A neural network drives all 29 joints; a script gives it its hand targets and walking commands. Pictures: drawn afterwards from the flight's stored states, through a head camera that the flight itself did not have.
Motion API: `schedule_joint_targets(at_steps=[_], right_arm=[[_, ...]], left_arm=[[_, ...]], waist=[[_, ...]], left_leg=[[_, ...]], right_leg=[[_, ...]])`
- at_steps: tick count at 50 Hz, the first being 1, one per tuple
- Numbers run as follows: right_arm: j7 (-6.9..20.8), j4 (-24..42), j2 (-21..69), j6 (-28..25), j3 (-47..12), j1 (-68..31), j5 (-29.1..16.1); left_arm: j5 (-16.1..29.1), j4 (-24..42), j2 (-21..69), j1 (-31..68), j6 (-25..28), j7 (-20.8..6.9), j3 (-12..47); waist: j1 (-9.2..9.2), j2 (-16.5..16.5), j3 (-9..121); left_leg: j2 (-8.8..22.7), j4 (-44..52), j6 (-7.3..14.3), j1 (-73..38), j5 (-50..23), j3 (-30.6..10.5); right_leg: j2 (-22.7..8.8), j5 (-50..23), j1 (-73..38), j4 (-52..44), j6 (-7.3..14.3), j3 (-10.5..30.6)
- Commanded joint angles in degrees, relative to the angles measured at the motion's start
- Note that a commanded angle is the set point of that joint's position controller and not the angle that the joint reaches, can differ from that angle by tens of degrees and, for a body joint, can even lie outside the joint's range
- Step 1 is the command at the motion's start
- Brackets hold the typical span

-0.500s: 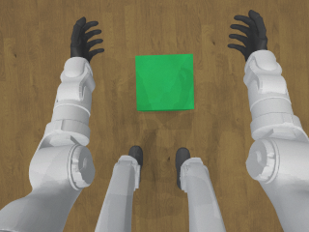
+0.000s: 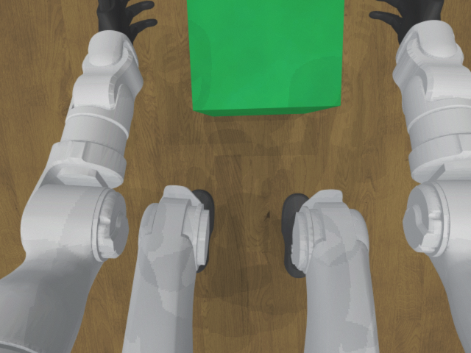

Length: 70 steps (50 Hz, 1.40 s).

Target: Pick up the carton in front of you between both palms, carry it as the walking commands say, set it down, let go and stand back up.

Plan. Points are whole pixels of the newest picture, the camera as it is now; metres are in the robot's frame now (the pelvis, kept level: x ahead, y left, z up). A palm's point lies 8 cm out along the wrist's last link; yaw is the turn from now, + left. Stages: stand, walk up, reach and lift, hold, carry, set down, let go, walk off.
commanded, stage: reach and lift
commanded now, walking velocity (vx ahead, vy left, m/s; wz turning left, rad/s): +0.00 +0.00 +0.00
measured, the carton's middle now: (260, 55) +0.53 -0.02 -0.30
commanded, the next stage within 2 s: none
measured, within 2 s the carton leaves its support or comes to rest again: leaves its support in 1.06 s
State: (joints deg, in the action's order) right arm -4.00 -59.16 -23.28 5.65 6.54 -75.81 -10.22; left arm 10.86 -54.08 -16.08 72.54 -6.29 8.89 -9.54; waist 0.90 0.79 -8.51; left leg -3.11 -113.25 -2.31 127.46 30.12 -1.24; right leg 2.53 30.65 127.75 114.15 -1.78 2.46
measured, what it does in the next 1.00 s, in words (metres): lowers itself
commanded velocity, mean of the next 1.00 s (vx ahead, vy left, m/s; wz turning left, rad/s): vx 0.00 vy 0.00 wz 0.00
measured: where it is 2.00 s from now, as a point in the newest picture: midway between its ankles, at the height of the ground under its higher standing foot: (246, 247)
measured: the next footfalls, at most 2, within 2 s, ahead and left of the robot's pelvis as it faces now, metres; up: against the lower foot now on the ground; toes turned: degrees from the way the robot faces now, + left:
none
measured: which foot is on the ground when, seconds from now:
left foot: down 0.00-1.00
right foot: down 0.00-1.00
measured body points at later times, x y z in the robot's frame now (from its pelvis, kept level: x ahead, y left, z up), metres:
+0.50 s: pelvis +0.00 +0.00 -0.06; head +0.37 -0.02 +0.19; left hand +0.55 +0.16 -0.24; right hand +0.56 -0.20 -0.24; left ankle +0.11 +0.12 -0.39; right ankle +0.11 -0.12 -0.39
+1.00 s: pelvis +0.00 +0.00 -0.06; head +0.36 -0.02 +0.19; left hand +0.55 +0.14 -0.23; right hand +0.56 -0.17 -0.23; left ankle +0.11 +0.12 -0.39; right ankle +0.11 -0.12 -0.39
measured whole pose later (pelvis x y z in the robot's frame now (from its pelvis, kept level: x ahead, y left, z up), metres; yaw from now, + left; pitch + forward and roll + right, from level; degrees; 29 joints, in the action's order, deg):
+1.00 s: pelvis +0.00 +0.00 -0.06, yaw +0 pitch +36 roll +1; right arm -6.4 -69.2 -18.8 5.8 4.9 -87.5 -7.9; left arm 7.4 -64.0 -13.2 83.7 -5.7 9.8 -12.0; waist 0.0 1.5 -21.1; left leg -3.6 -126.1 -2.8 129.5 32.3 -1.3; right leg 2.1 33.0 129.7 127.0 -1.3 1.7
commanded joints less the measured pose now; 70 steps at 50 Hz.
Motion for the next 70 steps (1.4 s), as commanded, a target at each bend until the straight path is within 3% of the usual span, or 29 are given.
schedule_joint_targets(at_steps=[1,7,16,19,23,29,35,38,41,43,47,52,55,58,62,66,70], right_arm=[[-0.1,1.2,-7.5,-1.2,0.0,-18.8,-0.6],[0.0,-5.2,-8.0,-3.4,-1.3,-22.2,-0.9],[-1.5,-0.7,-9.1,-5.6,-3.9,-24.7,-3.7],[-1.7,0.1,-7.7,-5.5,-5.0,-22.4,-4.6],[-1.4,-2.8,-5.5,-5.0,-5.3,-19.8,-4.2],[-1.3,-3.9,-4.8,-5.3,-4.0,-20.5,-2.7],[-1.4,-2.9,0.0,-5.6,-7.1,-25.7,-4.4],[-1.8,-4.4,1.1,-5.5,-6.1,-26.9,-2.4],[1.8,-3.6,21.0,-5.2,-11.2,-34.9,-2.9],[5.9,-3.0,38.5,-3.9,-13.7,-40.6,-1.8],[11.9,0.5,53.9,-0.9,-11.8,-40.3,1.2],[13.8,9.8,62.9,1.0,-14.6,-40.0,-0.9],[12.9,18.9,66.7,1.8,-18.8,-42.3,-3.2],[12.1,25.1,70.9,4.2,-21.2,-40.5,-3.0],[12.0,25.3,75.3,8.0,-20.1,-33.1,0.5],[13.4,15.6,78.0,11.4,-13.1,-26.5,7.1],[14.5,11.1,77.6,12.7,-5.9,-25.4,12.7]], left_arm=[[0.2,1.1,-6.9,17.5,1.3,0.0,-0.4],[0.3,-5.5,-8.0,21.5,3.6,-0.8,0.2],[3.8,-1.9,-9.2,24.6,5.9,-0.2,4.1],[4.2,-1.7,-8.5,21.8,5.9,0.1,4.5],[3.2,-5.2,-7.2,18.2,5.6,0.1,3.4],[2.1,-5.5,-6.6,20.1,6.1,-0.4,2.7],[4.1,-4.4,-1.1,25.9,6.2,-0.1,6.9],[2.1,-5.6,0.2,27.1,6.1,0.5,5.4],[2.0,-4.2,19.2,34.8,5.9,-3.2,10.1],[0.3,-3.4,35.5,41.5,4.5,-7.4,12.5],[-2.8,-0.6,50.9,43.7,1.4,-13.7,10.7],[0.1,8.6,59.1,45.5,-0.5,-15.4,15.3],[2.4,14.5,64.6,44.3,-1.8,-14.8,18.3],[2.2,19.3,68.5,43.0,-4.2,-14.4,20.8],[-1.4,21.8,70.7,38.4,-7.2,-14.6,20.6],[-8.4,13.4,71.3,32.6,-10.2,-16.1,13.2],[-14.0,8.6,71.2,31.1,-11.6,-17.3,6.6]], waist=[[-0.31,-2.7,63.4],[-0.33,-1.9,56.7],[-1.68,-1.8,63.8],[-0.93,-2.2,66.7],[0.21,-3.1,59.5],[-0.53,-2.5,55.4],[-1.06,-1.6,56.4],[-1.23,-1.4,55.2],[-1.39,-1.7,54.6],[-1.31,-1.4,52.4],[-1.50,-1.2,49.7],[-2.10,-0.9,64.9],[-2.61,-1.6,80.9],[-2.55,-2.4,92.2],[-2.01,-3.0,89.1],[-0.64,-2.8,71.1],[-0.53,-2.4,64.6]], left_leg=[[0.8,6.2,-1.0,-33.6,-8.4,4.5],[1.5,1.2,-0.9,-30.1,-9.8,3.5],[0.7,-4.8,-0.7,-33.5,-20.3,3.6],[0.2,-5.3,-0.7,-35.0,-22.3,4.1],[0.1,-4.3,-0.5,-29.7,-18.4,4.3],[0.3,-3.5,-0.5,-27.3,-15.4,3.9],[-0.4,-2.9,-0.3,-30.3,-14.2,3.8],[-1.0,-2.4,-0.3,-30.9,-13.1,3.6],[-2.5,-2.9,0.1,-31.1,-13.7,3.7],[-3.7,-3.7,0.2,-29.4,-12.8,3.9],[-5.0,-4.8,0.8,-26.2,-12.3,5.2],[-5.5,-6.1,0.9,-31.6,-21.5,6.2],[-6.2,-6.2,0.8,-38.9,-28.2,6.5],[-6.8,-4.8,0.3,-40.3,-29.0,7.2],[-7.4,0.1,0.1,-37.3,-20.7,7.8],[-7.0,6.4,0.8,-29.6,-7.7,7.7],[-7.1,11.8,1.4,-29.0,-3.6,7.1]], right_leg=[[-1.5,-8.1,-32.6,-7.7,-0.1,-4.2],[-2.3,-9.5,-29.0,-2.8,0.1,-2.7],[-1.5,-20.7,-34.7,3.0,0.0,-2.7],[-1.1,-23.0,-37.0,3.5,-0.2,-3.0],[-1.1,-19.4,-33.9,2.7,-0.3,-2.7],[-1.1,-16.1,-29.6,1.7,-0.1,-2.4],[-0.6,-14.2,-30.2,1.0,0.1,-2.5],[-0.3,-12.8,-30.2,0.6,0.1,-2.9],[1.4,-13.4,-29.7,0.8,0.7,-3.0],[2.4,-12.7,-28.7,1.7,1.0,-3.1],[3.7,-12.7,-26.2,2.9,1.5,-4.8],[4.5,-22.8,-32.7,4.3,1.4,-6.0],[4.9,-29.4,-40.8,4.1,0.9,-6.6],[5.5,-32.0,-47.4,2.8,0.4,-6.9],[6.5,-24.0,-45.1,-1.9,0.0,-7.8],[6.7,-10.2,-34.9,-8.5,0.5,-7.8],[7.1,-4.8,-32.6,-13.7,1.1,-7.4]])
